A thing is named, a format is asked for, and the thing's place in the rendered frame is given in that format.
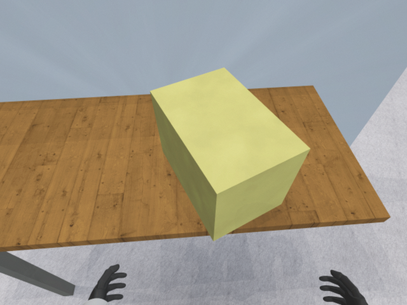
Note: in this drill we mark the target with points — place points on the left robot hand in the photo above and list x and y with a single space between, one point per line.
103 287

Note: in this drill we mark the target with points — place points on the carton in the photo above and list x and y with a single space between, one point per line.
234 158

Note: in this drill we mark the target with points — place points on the table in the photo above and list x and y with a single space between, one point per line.
88 171

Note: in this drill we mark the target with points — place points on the right robot hand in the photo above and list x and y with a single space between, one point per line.
349 292

